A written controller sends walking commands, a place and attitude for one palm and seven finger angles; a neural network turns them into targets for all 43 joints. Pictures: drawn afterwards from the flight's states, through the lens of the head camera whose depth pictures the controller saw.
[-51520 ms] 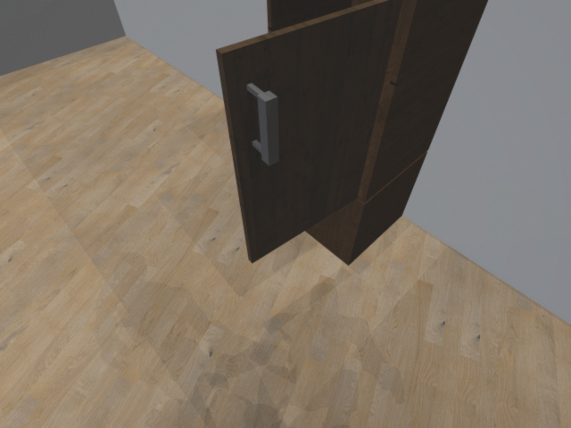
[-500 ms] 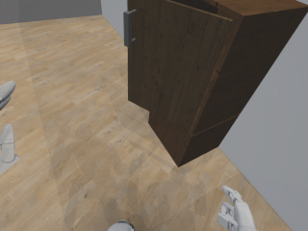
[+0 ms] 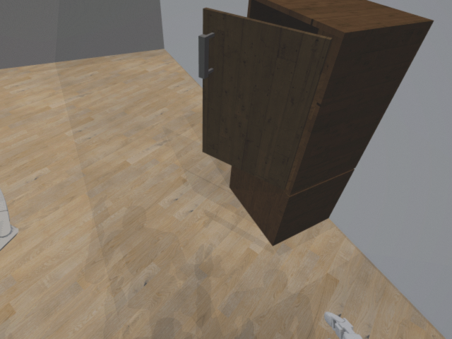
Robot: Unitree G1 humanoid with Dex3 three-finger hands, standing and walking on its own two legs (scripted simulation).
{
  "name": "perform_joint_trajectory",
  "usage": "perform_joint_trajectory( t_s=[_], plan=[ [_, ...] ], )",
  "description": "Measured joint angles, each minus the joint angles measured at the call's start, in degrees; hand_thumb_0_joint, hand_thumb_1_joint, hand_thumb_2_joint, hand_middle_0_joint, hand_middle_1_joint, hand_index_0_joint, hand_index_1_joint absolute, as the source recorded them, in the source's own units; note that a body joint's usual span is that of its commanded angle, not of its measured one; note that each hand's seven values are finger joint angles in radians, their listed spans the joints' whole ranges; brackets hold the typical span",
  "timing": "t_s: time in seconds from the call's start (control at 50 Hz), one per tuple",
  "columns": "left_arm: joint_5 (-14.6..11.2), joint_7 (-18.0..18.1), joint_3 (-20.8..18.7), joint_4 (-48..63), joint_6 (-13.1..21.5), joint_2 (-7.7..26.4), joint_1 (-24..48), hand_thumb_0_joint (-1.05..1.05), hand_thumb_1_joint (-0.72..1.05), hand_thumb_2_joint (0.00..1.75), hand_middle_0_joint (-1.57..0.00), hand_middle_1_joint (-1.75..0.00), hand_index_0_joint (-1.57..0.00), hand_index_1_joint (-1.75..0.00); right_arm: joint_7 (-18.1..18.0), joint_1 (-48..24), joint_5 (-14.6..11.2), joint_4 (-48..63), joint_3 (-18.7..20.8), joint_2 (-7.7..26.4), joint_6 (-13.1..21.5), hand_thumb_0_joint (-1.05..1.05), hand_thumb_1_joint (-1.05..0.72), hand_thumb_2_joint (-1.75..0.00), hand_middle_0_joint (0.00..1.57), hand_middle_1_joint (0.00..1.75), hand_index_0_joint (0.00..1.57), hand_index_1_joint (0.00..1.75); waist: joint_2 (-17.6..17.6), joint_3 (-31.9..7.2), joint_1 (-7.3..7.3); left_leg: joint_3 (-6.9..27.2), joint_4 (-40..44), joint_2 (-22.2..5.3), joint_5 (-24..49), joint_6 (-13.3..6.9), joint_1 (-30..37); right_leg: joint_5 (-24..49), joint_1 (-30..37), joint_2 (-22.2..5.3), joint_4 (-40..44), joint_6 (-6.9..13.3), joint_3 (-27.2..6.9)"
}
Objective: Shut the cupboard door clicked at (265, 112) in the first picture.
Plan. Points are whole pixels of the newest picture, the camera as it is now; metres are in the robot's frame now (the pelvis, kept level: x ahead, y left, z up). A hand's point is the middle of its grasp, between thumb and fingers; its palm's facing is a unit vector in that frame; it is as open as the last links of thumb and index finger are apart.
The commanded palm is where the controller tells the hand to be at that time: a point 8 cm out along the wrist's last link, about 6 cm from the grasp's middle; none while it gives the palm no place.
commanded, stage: stop stepping back and stand still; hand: left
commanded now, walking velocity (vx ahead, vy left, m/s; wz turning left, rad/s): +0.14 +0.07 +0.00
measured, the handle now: (207, 55) +0.95 +0.13 +0.12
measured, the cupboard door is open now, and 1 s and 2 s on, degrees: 29 29 29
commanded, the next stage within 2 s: let the arm hang, fingers relaxed in 1.10 s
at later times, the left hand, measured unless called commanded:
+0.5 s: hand out of the picture +0.20 +0.31 +0.19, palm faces +0.47 -0.72 -0.51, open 7.4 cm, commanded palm +0.14 +0.33 +0.18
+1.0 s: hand (24, 211) +0.24 +0.31 +0.16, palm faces +0.41 -0.77 -0.49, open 7.4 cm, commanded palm +0.18 +0.34 +0.18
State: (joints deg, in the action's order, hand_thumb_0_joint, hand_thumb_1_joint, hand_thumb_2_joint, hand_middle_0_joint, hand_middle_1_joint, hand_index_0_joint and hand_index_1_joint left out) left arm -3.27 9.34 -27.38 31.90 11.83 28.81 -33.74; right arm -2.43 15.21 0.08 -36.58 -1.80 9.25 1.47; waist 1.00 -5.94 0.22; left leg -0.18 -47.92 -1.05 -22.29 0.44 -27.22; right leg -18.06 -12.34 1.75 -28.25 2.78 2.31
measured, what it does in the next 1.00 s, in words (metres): steps on the spot: left foot, then right foot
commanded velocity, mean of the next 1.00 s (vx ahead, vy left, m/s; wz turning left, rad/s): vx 0.01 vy -0.04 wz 0.00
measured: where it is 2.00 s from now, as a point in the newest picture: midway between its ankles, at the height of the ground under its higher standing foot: outside the picture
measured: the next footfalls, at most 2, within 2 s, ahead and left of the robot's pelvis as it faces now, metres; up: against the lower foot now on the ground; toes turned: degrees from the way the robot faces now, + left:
left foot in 0.16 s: +0.06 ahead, +0.14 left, +0.00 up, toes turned +4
right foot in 0.46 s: +0.06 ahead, -0.06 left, +0.00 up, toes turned -3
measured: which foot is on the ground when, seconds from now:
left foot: up 0.00-0.14, down 0.16-1.00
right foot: down 0.00-0.18, up 0.20-0.44, down 0.46-1.00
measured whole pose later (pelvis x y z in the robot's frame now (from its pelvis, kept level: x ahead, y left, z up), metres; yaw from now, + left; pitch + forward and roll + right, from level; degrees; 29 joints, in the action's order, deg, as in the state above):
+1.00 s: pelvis +0.04 +0.04 +0.00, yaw +0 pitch +2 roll -1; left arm -3.0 9.6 -23.6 23.8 9.4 24.4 -32.6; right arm -3.7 12.0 -1.5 -34.1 0.1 12.6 1.9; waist -1.3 -2.0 -1.3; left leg -4.1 -28.9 -1.1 -16.3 -1.3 -14.2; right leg -14.6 -12.8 1.5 -25.7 1.5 3.5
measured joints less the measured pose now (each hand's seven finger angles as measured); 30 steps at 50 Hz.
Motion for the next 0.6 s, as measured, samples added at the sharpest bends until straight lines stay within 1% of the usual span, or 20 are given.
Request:
perform_joint_trajectory(
  t_s=[0.02,0.04,0.06,0.08,0.12,0.16,0.18,0.2,0.24,0.28,0.3,0.34,0.38,0.42,0.44,0.46,0.48,0.52,0.56,0.6],
  plan=[
    [0.0,0.3,0.3,-2.7,-0.2,-1.2,1.1,0.01,0.88,0.90,-0.21,-0.30,-0.22,-0.30,-0.2,0.5,-0.1,-0.7,0.3,0.9,-0.6,0.01,-0.90,-0.89,0.21,0.30,0.21,0.30,-0.2,-0.8,0.28,-0.4,-3.1,0.4,-0.3,-0.1,-0.5,0.3,0.4,-0.5,0.5,-0.2,-0.3],
    [0.1,0.6,0.6,-5.5,-0.5,-2.5,2.2,0.01,0.88,0.90,-0.21,-0.30,-0.22,-0.30,-0.4,1.1,-0.2,-1.2,0.6,1.8,-0.9,0.01,-0.90,-0.89,0.21,0.30,0.21,0.30,-0.3,-1.4,0.43,-0.8,-4.5,0.5,-0.1,-0.2,-0.5,0.6,0.9,-1.0,1.0,-0.5,-0.5],
    [0.2,0.9,1.0,-8.1,-0.9,-3.8,3.2,0.01,0.88,0.90,-0.21,-0.30,-0.21,-0.30,-0.6,1.6,-0.2,-1.6,0.9,2.6,-1.2,0.01,-0.90,-0.89,0.20,0.30,0.21,0.30,-0.4,-1.7,0.47,-1.4,-4.1,0.3,0.3,-0.3,-0.1,0.8,1.3,-1.5,1.4,-0.9,-0.6],
    [0.4,1.1,1.6,-10.4,-1.6,-4.9,4.3,0.00,0.88,0.90,-0.21,-0.30,-0.21,-0.30,-0.9,2.1,-0.2,-1.9,1.3,3.4,-1.4,0.01,-0.90,-0.89,0.20,0.30,0.21,0.30,-0.4,-1.8,0.46,-1.9,-2.4,-0.1,0.6,-0.5,0.8,0.9,1.6,-1.9,1.5,-1.4,-0.5],
    [0.7,1.6,3.5,-13.1,-3.1,-7.1,6.5,0.01,0.89,0.90,-0.20,-0.30,-0.21,-0.30,-1.5,2.9,-0.2,-2.3,1.9,4.8,-1.2,0.01,-0.90,-0.89,0.20,0.30,0.21,0.30,-0.4,-1.0,0.19,-2.6,3.9,-1.2,1.8,-1.0,3.7,0.3,1.8,-2.6,0.6,-2.3,0.5],
    [1.0,1.7,5.8,-12.6,-4.3,-9.0,7.7,0.01,0.89,0.90,-0.20,-0.30,-0.21,-0.30,-2.1,3.4,-0.2,-2.1,2.7,6.2,-0.5,0.01,-0.90,-0.89,0.20,0.30,0.21,0.30,-0.9,0.4,-0.36,-2.4,11.5,-2.1,2.7,-1.5,7.6,-1.3,1.3,-2.8,-2.1,-3.2,2.0],
    [1.0,1.6,6.7,-11.3,-4.6,-9.5,7.9,0.01,0.89,0.90,-0.20,-0.30,-0.20,-0.30,-2.4,2.9,-0.1,-2.3,3.1,6.3,0.0,0.01,-0.90,-0.89,0.20,0.30,0.20,0.30,-0.3,1.4,-0.75,-2.3,12.5,-1.8,5.0,-1.8,7.8,-2.4,0.6,-3.3,-4.3,-3.7,2.3],
    [1.1,1.5,7.0,-9.8,-4.8,-9.6,7.6,0.01,0.89,0.90,-0.20,-0.30,-0.20,-0.30,-2.6,2.1,-0.1,-2.4,3.2,5.8,0.3,0.01,-0.90,-0.89,0.20,0.30,0.20,0.30,1.0,2.7,-0.87,-2.7,11.7,-1.1,5.7,-2.0,7.7,-3.8,-0.3,-3.8,-6.6,-3.5,1.4],
    [1.2,1.2,6.7,-5.8,-4.5,-8.5,6.0,0.02,0.89,0.90,-0.20,-0.30,-0.20,-0.30,-2.4,0.7,0.2,-1.9,3.0,3.9,1.6,0.01,-0.90,-0.89,0.20,0.30,0.20,0.30,3.3,4.8,-1.01,-4.0,12.5,-0.5,6.3,-2.2,8.8,-6.5,-2.7,-3.1,-11.7,-3.1,-0.8],
    [1.2,0.8,5.6,-1.4,-3.7,-6.2,4.2,0.02,0.89,0.90,-0.20,-0.30,-0.21,-0.30,-1.8,0.1,0.6,-0.8,2.4,1.8,3.5,0.01,-0.90,-0.89,0.20,0.30,0.20,0.30,4.4,5.9,-1.57,-4.2,15.2,-0.4,7.6,-2.1,10.1,-7.1,-4.8,-1.9,-15.3,-2.8,-1.0],
    [1.2,0.6,4.7,0.7,-3.1,-4.7,3.4,0.02,0.89,0.90,-0.20,-0.30,-0.21,-0.30,-1.4,-0.1,0.7,-0.3,2.0,0.9,4.3,0.01,-0.90,-0.89,0.20,0.30,0.20,0.30,4.4,6.3,-1.70,-4.1,16.6,-0.6,8.4,-2.0,10.8,-6.4,-5.3,-1.4,-15.4,-2.9,-0.6],
    [1.0,0.6,2.6,3.9,-1.7,-1.9,2.2,0.02,0.89,0.90,-0.21,-0.30,-0.21,-0.30,-0.6,-0.5,0.7,0.4,1.0,-0.5,5.2,0.01,-0.90,-0.89,0.20,0.30,0.20,0.30,3.8,6.5,-1.53,-4.1,18.8,-1.2,9.5,-1.9,11.8,-4.4,-5.5,-0.6,-12.9,-3.2,0.6],
    [0.6,0.6,0.4,4.8,-0.5,0.2,1.4,0.02,0.89,0.90,-0.21,-0.30,-0.21,-0.30,0.1,-1.0,0.5,1.1,0.1,-1.3,5.1,0.01,-0.90,-0.89,0.20,0.30,0.20,0.30,2.4,6.2,-1.11,-4.5,19.7,-1.8,9.8,-1.7,12.3,-2.3,-4.8,-0.1,-8.3,-3.4,1.7],
    [0.3,0.4,-1.2,3.0,0.1,1.3,1.0,0.01,0.89,0.90,-0.21,-0.30,-0.21,-0.30,0.4,-1.5,0.1,1.7,-0.5,-1.8,4.4,0.01,-0.90,-0.89,0.20,0.30,0.20,0.30,1.1,5.4,-0.68,-5.2,19.4,-2.1,9.4,-1.5,12.3,0.9,-3.0,-0.1,-2.5,-3.6,2.3],
    [0.2,0.3,-1.7,1.4,0.0,1.6,0.9,0.01,0.89,0.90,-0.21,-0.30,-0.21,-0.30,0.5,-1.7,-0.1,2.0,-0.8,-1.9,3.9,0.01,-0.90,-0.89,0.20,0.30,0.21,0.30,0.7,5.0,-0.52,-5.7,18.9,-1.8,8.9,-1.4,12.2,2.4,-2.0,-0.3,0.0,-3.5,2.0],
    [0.1,0.2,-1.6,-0.7,-0.2,1.3,1.2,0.01,0.89,0.90,-0.21,-0.30,-0.21,-0.30,0.5,-2.0,-0.3,2.2,-1.0,-2.0,3.4,0.01,-0.90,-0.89,0.20,0.30,0.21,0.30,0.3,4.6,-0.32,-6.2,18.2,-1.6,8.4,-1.4,12.0,4.8,-1.5,-0.4,1.5,-2.9,1.5],
    [0.1,0.0,-1.0,-3.2,-0.7,0.3,1.9,0.01,0.89,0.90,-0.21,-0.30,-0.21,-0.30,0.5,-2.4,-0.4,2.0,-1.1,-1.7,2.9,0.01,-0.90,-0.89,0.20,0.30,0.21,0.30,-0.8,4.5,-0.27,-6.2,17.6,-1.9,7.9,-1.3,11.9,6.1,-1.4,-0.1,1.6,-1.9,1.5],
    [0.2,-0.3,1.0,-8.0,-2.2,-2.3,3.1,0.01,0.89,0.90,-0.20,-0.30,-0.21,-0.30,0.3,-2.7,-0.6,1.5,-1.0,-0.8,2.0,0.01,-0.90,-0.89,0.20,0.30,0.21,0.30,-3.0,4.1,-0.39,-5.8,17.6,-2.2,7.7,-1.2,12.0,6.0,-1.1,0.3,1.8,-0.7,1.8],
    [0.0,-0.4,3.0,-11.0,-4.1,-5.0,3.2,0.01,0.89,0.90,-0.20,-0.30,-0.21,-0.30,0.3,-2.4,-0.9,1.2,-0.7,0.2,1.3,0.01,-0.90,-0.89,0.20,0.30,0.21,0.30,-4.0,3.5,-0.14,-5.6,17.4,-2.3,7.5,-1.0,11.5,5.4,-1.5,0.5,1.9,-0.2,2.0],
    [0.2,-0.4,5.2,-11.4,-5.8,-7.3,2.8,0.01,0.89,0.90,-0.20,-0.30,-0.21,-0.30,0.1,-1.9,-1.0,0.6,-0.2,1.2,0.7,0.01,-0.90,-0.89,0.20,0.30,0.21,0.30,-4.1,3.2,0.29,-4.6,16.5,-2.1,6.4,-1.0,10.7,5.1,-1.8,0.7,1.8,0.0,2.1]
  ],
)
